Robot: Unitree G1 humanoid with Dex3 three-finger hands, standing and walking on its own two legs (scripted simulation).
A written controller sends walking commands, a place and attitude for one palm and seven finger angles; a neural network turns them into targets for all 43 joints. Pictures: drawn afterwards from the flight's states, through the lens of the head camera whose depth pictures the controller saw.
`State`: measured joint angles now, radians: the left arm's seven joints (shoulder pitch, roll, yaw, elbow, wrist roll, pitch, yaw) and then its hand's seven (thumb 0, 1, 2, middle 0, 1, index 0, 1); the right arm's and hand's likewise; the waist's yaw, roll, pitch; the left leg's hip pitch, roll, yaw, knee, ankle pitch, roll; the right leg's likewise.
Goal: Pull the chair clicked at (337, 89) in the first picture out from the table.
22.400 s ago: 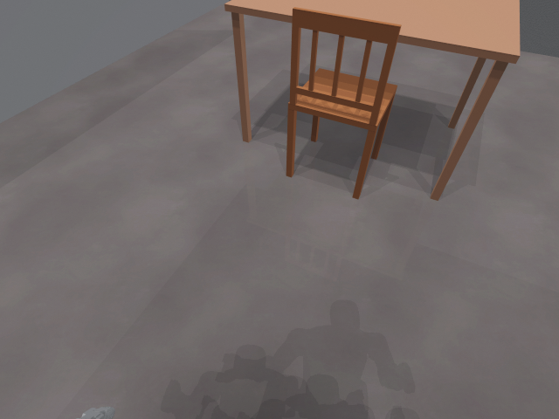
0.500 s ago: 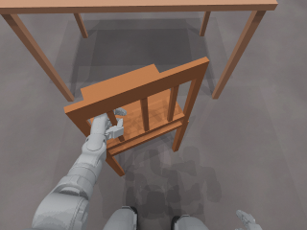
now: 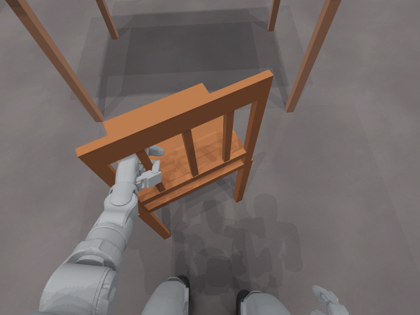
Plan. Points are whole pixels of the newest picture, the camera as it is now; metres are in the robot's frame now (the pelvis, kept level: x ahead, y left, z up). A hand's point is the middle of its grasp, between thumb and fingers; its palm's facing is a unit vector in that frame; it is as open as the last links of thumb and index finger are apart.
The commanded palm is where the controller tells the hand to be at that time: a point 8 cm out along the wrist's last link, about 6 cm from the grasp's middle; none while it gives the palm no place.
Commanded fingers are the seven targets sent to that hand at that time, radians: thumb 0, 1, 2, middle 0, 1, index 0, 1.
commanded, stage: step backward, pulling the chair out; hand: left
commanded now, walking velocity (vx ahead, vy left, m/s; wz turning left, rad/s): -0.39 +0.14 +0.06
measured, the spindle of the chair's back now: (190, 154) +0.46 +0.07 -0.11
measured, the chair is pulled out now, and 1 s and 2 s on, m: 0.44 0.64 0.64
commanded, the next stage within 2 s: stop walking, hand still on the chair in 0.18 s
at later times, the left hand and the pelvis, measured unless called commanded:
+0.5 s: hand (148, 237) +0.25 +0.13 -0.05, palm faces -0.02 -0.99 -0.12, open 5.1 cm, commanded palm +0.23 +0.19 -0.04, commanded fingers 0.00 0.90 0.90 -0.50 -1.45 -0.50 -1.45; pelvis -0.11 +0.03 +0.00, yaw +3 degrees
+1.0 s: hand (137, 273) +0.18 +0.14 -0.05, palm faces -0.01 -0.99 -0.14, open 5.0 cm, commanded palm +0.17 +0.20 -0.04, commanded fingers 0.00 0.90 0.90 -0.50 -1.45 -0.50 -1.45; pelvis -0.11 +0.04 +0.01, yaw +2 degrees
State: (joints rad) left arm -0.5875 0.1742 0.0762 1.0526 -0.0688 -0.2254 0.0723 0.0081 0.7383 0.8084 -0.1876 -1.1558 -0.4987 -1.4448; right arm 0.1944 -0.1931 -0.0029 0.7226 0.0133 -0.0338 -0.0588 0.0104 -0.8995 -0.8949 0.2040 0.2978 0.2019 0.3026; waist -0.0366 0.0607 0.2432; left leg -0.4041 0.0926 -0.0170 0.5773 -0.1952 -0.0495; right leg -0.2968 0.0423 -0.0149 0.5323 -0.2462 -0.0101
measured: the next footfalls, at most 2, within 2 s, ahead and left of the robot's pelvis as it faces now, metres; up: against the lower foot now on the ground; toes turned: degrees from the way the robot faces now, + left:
left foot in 0.32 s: -0.12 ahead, +0.17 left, +0.00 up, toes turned +7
right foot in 0.46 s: -0.02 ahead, -0.09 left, +0.00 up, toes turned +0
